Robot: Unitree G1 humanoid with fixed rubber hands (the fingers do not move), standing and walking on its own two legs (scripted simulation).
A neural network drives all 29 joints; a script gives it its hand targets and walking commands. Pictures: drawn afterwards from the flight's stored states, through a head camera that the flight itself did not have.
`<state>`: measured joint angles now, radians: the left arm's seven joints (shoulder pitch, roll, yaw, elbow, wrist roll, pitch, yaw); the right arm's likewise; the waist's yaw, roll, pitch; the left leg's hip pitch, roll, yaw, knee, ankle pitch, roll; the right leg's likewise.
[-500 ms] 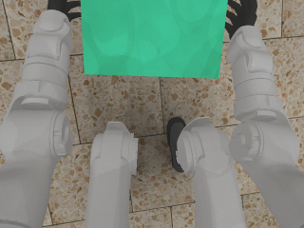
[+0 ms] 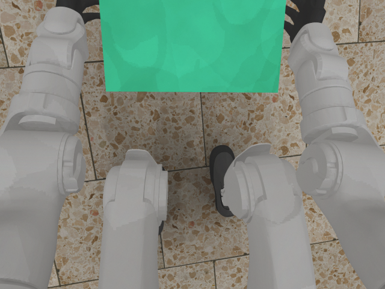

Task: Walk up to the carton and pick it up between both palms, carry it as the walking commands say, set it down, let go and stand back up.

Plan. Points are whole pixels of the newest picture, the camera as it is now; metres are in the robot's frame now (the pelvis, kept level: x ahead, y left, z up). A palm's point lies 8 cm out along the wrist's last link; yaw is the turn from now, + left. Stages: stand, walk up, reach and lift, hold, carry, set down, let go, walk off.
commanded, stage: set down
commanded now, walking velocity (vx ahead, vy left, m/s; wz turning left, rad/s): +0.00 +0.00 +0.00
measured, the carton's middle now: (191, 25) +0.55 -0.01 -0.24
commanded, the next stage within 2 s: none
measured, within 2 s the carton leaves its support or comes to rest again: rests again in 0.82 s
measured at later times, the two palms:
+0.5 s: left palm (78, 19) +0.53 +0.18 -0.18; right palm (302, 26) +0.52 -0.19 -0.16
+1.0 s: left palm (81, 19) +0.54 +0.18 -0.19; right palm (301, 27) +0.53 -0.20 -0.17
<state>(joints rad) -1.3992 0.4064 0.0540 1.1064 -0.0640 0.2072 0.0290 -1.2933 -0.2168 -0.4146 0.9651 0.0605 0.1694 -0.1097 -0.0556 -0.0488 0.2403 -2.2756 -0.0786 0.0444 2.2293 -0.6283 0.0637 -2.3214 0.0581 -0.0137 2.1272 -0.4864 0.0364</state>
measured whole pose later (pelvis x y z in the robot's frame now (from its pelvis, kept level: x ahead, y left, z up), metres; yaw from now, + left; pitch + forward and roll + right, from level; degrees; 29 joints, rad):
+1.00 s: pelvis +0.00 -0.01 -0.02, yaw +1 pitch +34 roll -2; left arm -1.47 0.42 0.04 1.16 -0.06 0.17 -0.04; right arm -1.40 -0.30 -0.36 1.13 0.13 0.11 -0.11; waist -0.05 -0.07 0.37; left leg -2.26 -0.03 0.05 2.29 -0.63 0.07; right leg -2.30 0.03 -0.04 2.20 -0.50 0.00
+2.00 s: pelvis -0.01 -0.02 -0.02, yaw +1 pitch +35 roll -3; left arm -1.48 0.61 -0.04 1.12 -0.23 0.10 -0.04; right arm -1.36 -0.38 -0.19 1.08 0.32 0.08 -0.12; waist -0.06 -0.05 0.40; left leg -2.29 0.01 0.03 2.29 -0.61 0.07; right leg -2.32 -0.01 -0.09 2.20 -0.49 -0.03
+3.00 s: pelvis +0.02 -0.01 +0.21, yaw +2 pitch +44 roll -3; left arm -1.25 0.58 0.16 1.00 -0.08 0.23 -0.19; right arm -1.01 -0.21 -0.38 0.70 0.10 0.26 -0.06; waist -0.10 0.00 -0.04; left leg -1.78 -0.04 0.00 1.47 -0.46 0.04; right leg -1.79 0.02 -0.04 1.40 -0.38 -0.01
